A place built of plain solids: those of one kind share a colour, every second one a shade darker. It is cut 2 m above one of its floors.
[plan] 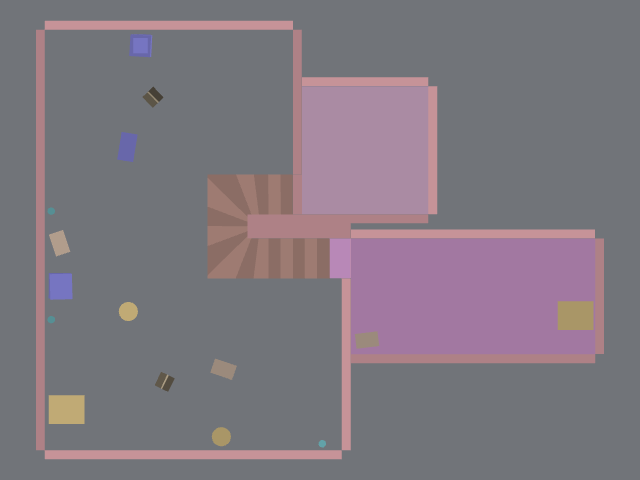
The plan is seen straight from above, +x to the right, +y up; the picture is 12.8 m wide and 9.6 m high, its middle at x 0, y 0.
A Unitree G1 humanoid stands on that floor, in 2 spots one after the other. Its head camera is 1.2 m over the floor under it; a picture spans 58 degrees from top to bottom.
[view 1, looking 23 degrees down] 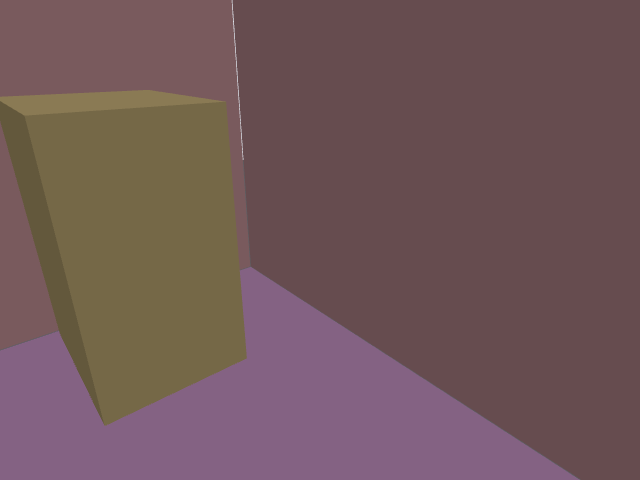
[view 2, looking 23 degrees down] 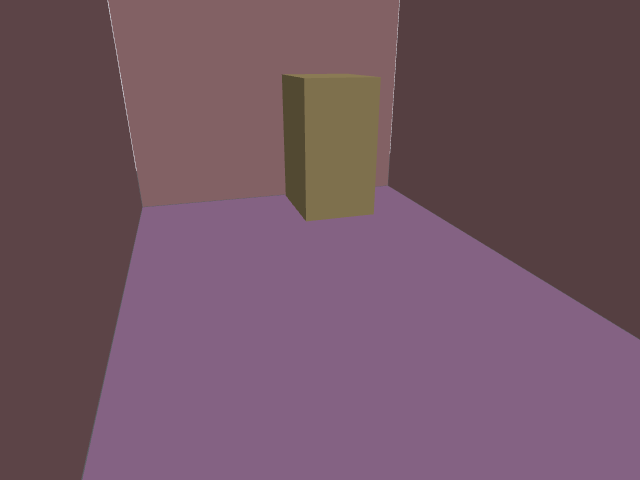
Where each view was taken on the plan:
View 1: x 3.39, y -1.07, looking -40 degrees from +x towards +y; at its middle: wall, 2.06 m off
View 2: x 1.66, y -0.39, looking -17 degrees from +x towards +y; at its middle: floor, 3.07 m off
